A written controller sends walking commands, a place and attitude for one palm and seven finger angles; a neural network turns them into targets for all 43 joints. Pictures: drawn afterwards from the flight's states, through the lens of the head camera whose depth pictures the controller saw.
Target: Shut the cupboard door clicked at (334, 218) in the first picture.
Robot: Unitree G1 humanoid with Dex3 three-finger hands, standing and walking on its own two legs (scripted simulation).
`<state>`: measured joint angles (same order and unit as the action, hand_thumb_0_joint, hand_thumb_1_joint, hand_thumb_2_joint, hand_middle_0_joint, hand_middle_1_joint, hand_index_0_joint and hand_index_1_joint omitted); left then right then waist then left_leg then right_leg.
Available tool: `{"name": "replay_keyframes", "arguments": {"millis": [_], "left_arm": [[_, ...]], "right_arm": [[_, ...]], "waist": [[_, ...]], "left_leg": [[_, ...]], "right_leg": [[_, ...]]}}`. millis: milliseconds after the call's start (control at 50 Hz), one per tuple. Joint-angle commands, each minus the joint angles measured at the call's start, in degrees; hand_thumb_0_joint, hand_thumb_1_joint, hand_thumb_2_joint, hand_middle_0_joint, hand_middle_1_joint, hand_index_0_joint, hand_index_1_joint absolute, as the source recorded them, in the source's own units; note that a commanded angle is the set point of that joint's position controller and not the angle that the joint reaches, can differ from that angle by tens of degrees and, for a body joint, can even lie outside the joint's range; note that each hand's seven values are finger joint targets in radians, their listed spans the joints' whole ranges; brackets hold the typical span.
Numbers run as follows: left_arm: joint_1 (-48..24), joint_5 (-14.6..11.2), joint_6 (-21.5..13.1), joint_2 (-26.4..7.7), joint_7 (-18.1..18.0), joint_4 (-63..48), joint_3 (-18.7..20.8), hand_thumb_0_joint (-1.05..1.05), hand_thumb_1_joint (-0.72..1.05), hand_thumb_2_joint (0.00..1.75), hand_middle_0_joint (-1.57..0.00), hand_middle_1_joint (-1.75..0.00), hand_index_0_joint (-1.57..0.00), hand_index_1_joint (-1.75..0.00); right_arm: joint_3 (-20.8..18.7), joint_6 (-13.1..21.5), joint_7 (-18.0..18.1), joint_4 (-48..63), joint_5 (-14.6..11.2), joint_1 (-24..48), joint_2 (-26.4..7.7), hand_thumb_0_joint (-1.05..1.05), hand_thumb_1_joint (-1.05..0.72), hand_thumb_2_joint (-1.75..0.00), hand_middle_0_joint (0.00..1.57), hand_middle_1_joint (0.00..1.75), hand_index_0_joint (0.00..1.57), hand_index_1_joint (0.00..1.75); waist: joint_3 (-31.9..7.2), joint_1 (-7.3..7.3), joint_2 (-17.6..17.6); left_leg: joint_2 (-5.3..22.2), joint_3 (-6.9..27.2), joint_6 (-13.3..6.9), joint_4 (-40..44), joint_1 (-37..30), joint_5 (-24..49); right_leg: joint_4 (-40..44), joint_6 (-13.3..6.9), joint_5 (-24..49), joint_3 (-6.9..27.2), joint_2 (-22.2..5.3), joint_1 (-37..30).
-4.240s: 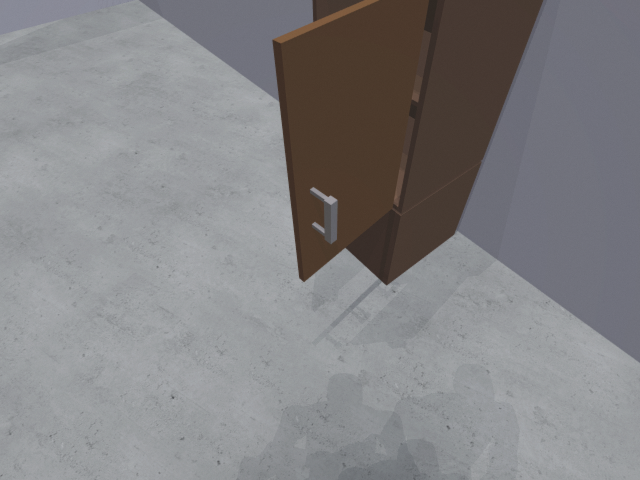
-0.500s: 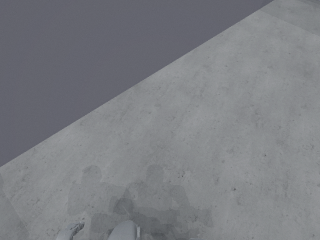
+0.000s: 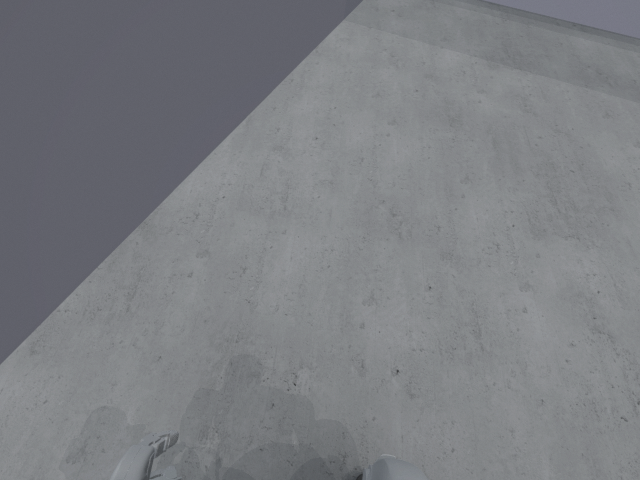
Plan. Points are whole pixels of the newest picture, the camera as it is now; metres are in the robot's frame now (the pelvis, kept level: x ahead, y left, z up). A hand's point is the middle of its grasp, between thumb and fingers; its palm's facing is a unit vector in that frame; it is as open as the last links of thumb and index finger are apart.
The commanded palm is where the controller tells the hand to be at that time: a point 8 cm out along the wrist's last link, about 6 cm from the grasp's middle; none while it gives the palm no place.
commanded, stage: walk around to get in front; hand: left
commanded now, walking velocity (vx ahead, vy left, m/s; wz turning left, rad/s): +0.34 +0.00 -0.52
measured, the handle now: out of the picture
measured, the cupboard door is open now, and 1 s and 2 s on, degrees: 97 97 97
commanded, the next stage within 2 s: walk to a spot facing it in 0.90 s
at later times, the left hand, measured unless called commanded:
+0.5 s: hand (211, 413) +0.23 +0.17 -0.19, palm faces -0.13 -0.98 -0.18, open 7.3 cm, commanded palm none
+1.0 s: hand (328, 223) +0.58 -0.01 -0.16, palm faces -0.40 -0.89 -0.22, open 7.3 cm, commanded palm none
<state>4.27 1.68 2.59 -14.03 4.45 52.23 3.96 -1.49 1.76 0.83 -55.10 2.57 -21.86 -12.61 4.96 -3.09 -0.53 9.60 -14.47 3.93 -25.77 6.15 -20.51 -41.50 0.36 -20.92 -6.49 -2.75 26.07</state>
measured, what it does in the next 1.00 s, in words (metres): walks ahead, turning right: right foot, then left foot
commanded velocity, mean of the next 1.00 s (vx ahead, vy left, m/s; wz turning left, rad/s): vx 0.34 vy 0.00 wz -0.30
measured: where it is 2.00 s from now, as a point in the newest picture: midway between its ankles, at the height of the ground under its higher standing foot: (392, 345)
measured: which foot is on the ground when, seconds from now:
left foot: down 0.00-0.04, up 0.06-0.44, down 0.46-0.86, up 0.88-1.00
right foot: up 0.00-0.02, down 0.04-0.46, up 0.48-0.84, down 0.86-1.00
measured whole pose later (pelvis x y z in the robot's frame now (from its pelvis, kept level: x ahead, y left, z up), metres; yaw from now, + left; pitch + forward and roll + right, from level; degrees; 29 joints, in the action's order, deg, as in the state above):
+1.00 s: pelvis +0.40 -0.14 -0.01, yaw -22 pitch +0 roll +1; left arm 6.5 0.7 -3.5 -11.0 0.8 55.5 2.6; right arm -2.9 -0.2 0.3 -63.1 1.5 -19.8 -12.2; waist 5.1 -3.1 -0.5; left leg 8.3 -4.3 3.1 -65.3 23.8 -22.0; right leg -31.9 -4.5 -14.7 -7.5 0.0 17.1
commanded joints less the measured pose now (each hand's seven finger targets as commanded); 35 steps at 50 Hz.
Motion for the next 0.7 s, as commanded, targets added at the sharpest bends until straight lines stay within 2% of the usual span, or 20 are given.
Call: {"name": "replay_keyframes", "arguments": {"millis": [0,20,40,60,100,140,200,260,320,340,380,400,420,440,460,480,500,540,620,680], "left_arm": [[10.33,0.1,-3.38,-6.76,-0.66,-0.94,1.98,0.0,0.9,0.9,-0.2,-0.3,-0.2,-0.3],[21.59,0.1,-4.05,-14.79,-1.84,1.94,4.21,0.0,0.9,0.9,-0.2,-0.3,-0.2,-0.3],[23.67,-1.34,-3.72,-16.81,-2.83,2.64,4.54,0.0,0.9,0.9,-0.2,-0.3,-0.2,-0.3],[19.2,-1.27,-3.88,-15.22,-3.53,1.49,3.86,0.0,0.9,0.9,-0.2,-0.3,-0.2,-0.3],[10.58,-1.03,-4.36,-9.68,-4.12,-0.77,2.19,0.0,0.9,0.9,-0.2,-0.3,-0.2,-0.3],[6.64,-0.37,-5.12,-8.04,-4.14,-1.36,1.79,0.0,0.9,0.9,-0.2,-0.3,-0.2,-0.3],[7.48,-0.5,-5.96,-7.91,-3.57,-0.34,1.83,0.0,0.9,0.9,-0.2,-0.3,-0.2,-0.3],[9.83,-0.52,-6.59,-7.86,-3.55,1.28,1.9,0.0,0.9,0.9,-0.2,-0.3,-0.2,-0.3],[11.99,-0.6,-6.51,-8.06,-3.57,2.42,1.9,0.0,0.9,0.9,-0.2,-0.3,-0.2,-0.3],[12.18,-0.41,-6.47,-8.04,-3.74,2.99,1.92,0.0,0.9,0.9,-0.2,-0.3,-0.2,-0.3],[10.74,-0.8,-6.31,-7.95,-3.85,2.87,2.06,0.0,0.9,0.9,-0.2,-0.3,-0.2,-0.3],[9.78,-0.96,-6.33,-6.81,-3.76,2.24,1.88,0.0,0.9,0.9,-0.2,-0.3,-0.2,-0.3],[11.75,-1.41,-6.15,-3.41,-3.42,1.37,1.42,0.0,0.9,0.9,-0.2,-0.3,-0.2,-0.3],[10.48,-1.43,-6.46,-2.24,-3.01,-0.14,0.31,0.0,0.9,0.9,-0.2,-0.3,-0.2,-0.3],[8.45,-0.69,-6.38,-3.33,-3.19,-0.01,0.88,0.0,0.9,0.9,-0.2,-0.3,-0.2,-0.3],[6.19,-0.44,-6.17,-2.81,-2.91,0.23,0.96,0.0,0.9,0.9,-0.2,-0.3,-0.2,-0.3],[6.37,-0.05,-5.76,-2.38,-2.37,0.88,1.19,0.0,0.9,0.9,-0.2,-0.3,-0.2,-0.3],[9.02,0.32,-4.39,-0.75,-1.66,1.97,0.95,0.0,0.9,0.9,-0.2,-0.3,-0.2,-0.3],[5.75,0.37,-3.39,1.37,-1.2,0.8,0.08,0.0,0.9,0.9,-0.2,-0.3,-0.2,-0.3],[1.33,0.34,-3.46,2.05,-1.07,-0.53,-0.32,0.0,0.9,0.9,-0.2,-0.3,-0.2,-0.3]], "right_arm": [[-2.65,1.05,-0.29,3.45,-1.4,1.59,-10.82,0.0,-0.9,-0.9,0.2,0.3,0.2,0.3],[-1.46,1.24,-0.79,6.72,-2.53,5.53,-6.8,0.0,-0.9,-0.9,0.2,0.3,0.2,0.3],[-1.72,1.01,-0.33,9.19,-2.14,10.91,-7.6,0.0,-0.9,-0.9,0.2,0.3,0.2,0.3],[-2.15,0.94,-0.1,8.36,-2.22,12.13,-7.96,0.0,-0.9,-0.9,0.2,0.3,0.2,0.3],[-2.35,0.41,-0.23,6.31,-1.31,11.69,-7.5,0.0,-0.9,-0.9,0.2,0.3,0.2,0.3],[-2.25,-0.48,-0.7,4.05,-0.98,7.58,-5.18,0.0,-0.9,-0.9,0.2,0.3,0.2,0.3],[-2.32,-0.65,-1.38,3.87,-0.9,8.01,-4.11,0.0,-0.9,-0.9,0.2,0.3,0.2,0.3],[-2.38,0.22,-1.74,5.87,-1.06,12.24,-3.87,0.0,-0.9,-0.9,0.2,0.3,0.2,0.3],[-2.14,0.98,-1.84,7.42,-1.27,16.8,-3.61,0.0,-0.9,-0.9,0.2,0.3,0.2,0.3],[-2.26,1.26,-1.78,7.49,-1.32,16.66,-3.71,0.0,-0.9,-0.9,0.2,0.3,0.2,0.3],[-2.52,1.86,-1.22,5.75,-1.08,11.88,-4.86,0.0,-0.9,-0.9,0.2,0.3,0.2,0.3],[-3.03,2.34,-0.56,3.35,-0.75,4.75,-7.18,0.0,-0.9,-0.9,0.2,0.3,0.2,0.3],[-4.62,2.72,0.09,1.3,0.33,-4.08,-13.63,0.0,-0.9,-0.9,0.2,0.3,0.2,0.3],[-4.7,2.17,0.43,0.52,0.2,-9.85,-17.06,0.0,-0.9,-0.9,0.2,0.3,0.2,0.3],[-4.12,1.94,0.63,0.79,-0.09,-6.48,-14.31,0.0,-0.9,-0.9,0.2,0.3,0.2,0.3],[-3.49,2.04,0.67,2.23,-0.3,-1.9,-12.02,0.0,-0.9,-0.9,0.2,0.3,0.2,0.3],[-2.72,2.44,0.65,3.02,-0.26,1.67,-9.03,0.0,-0.9,-0.9,0.2,0.3,0.2,0.3],[-1.91,3.23,0.86,2.76,-0.54,4.47,-6.54,0.0,-0.9,-0.9,0.2,0.3,0.2,0.3],[-2.1,3.3,0.38,0.36,-0.8,1.49,-6.86,0.0,-0.9,-0.9,0.2,0.3,0.2,0.3],[-2.38,2.73,-0.02,-0.9,-0.6,-0.3,-6.97,0.0,-0.9,-0.9,0.2,0.3,0.2,0.3]], "waist": [[-10.95,8.59,-1.26],[-16.79,13.66,17.62],[-13.93,14.06,15.38],[-10.5,11.67,11.79],[-4.33,6.46,9.04],[-4.54,2.83,8.53],[-3.97,2.24,6.71],[-3.77,3.17,6.17],[-3.0,4.65,7.52],[-3.27,4.33,7.66],[-4.25,1.18,5.9],[-7.28,-2.09,2.35],[-13.78,-5.11,-10.22],[-16.46,-6.21,-17.84],[-13.79,-4.77,-11.41],[-7.82,-2.77,-8.87],[-4.84,-0.77,-7.74],[-4.4,2.11,-7.98],[-4.54,1.82,-6.62],[-2.43,0.83,-6.81]], "left_leg": [[6.67,-1.01,-3.38,-17.21,13.59,26.49],[-1.4,-3.07,-0.08,-36.71,32.82,-5.65],[-3.14,7.25,-0.07,-46.28,39.73,-16.78],[-0.45,12.75,-0.36,-49.14,40.33,-10.7],[1.82,14.25,0.53,-44.1,35.02,-3.47],[0.36,12.22,1.09,-36.68,27.45,-0.21],[-1.67,10.82,1.39,-29.84,26.26,5.66],[-2.68,11.13,1.05,-21.59,27.4,7.36],[-4.74,10.17,0.1,-14.31,23.84,7.58],[-5.16,10.1,-0.3,-11.77,21.81,6.79],[-7.3,8.06,-1.29,-4.72,10.48,9.75],[-6.25,9.32,-2.7,-1.39,-2.25,11.09],[8.13,27.57,-7.95,1.15,-16.16,7.99],[20.05,42.56,-14.01,7.47,-19.06,7.58],[20.64,42.75,-14.79,9.62,-13.4,4.26],[18.62,38.52,-13.76,10.93,-5.75,2.75],[16.07,32.73,-11.93,12.62,-0.68,2.59],[12.06,21.57,-9.31,13.06,1.76,9.26],[9.18,9.71,-9.2,13.19,1.04,20.01],[8.63,6.06,-8.92,13.16,1.13,19.9]], "right_leg": [[13.11,-5.17,4.75,0.19,1.85,-33.66],[18.77,-12.12,3.46,25.5,-16.0,-48.86],[24.34,-16.04,12.29,37.54,-23.05,-44.09],[25.22,-16.2,7.19,34.66,-21.26,-37.0],[26.91,-13.74,9.74,25.54,-16.62,-23.31],[27.21,-12.0,14.34,17.52,-11.96,-17.02],[28.26,-11.71,13.3,15.09,-9.29,-15.81],[27.53,-12.06,15.85,16.41,-9.32,-19.88],[25.62,-11.24,20.52,17.5,-9.58,-21.09],[24.19,-10.93,21.77,18.09,-9.82,-21.93],[18.43,-9.0,26.23,15.83,-7.43,-17.96],[8.69,-6.97,28.78,13.53,-4.56,-11.7],[-8.16,-3.65,13.35,8.18,2.22,0.74],[-26.01,-2.48,-11.83,6.13,5.93,8.64],[-34.18,-2.74,-10.56,9.61,2.87,12.34],[-37.41,-2.36,-5.34,9.75,0.05,14.26],[-36.87,-1.75,-0.92,9.67,-1.84,13.45],[-32.24,-0.71,3.54,8.36,-2.93,11.08],[-16.39,-0.08,6.59,4.04,-3.27,7.88],[-5.21,-0.29,8.86,0.87,-2.34,5.06]]}}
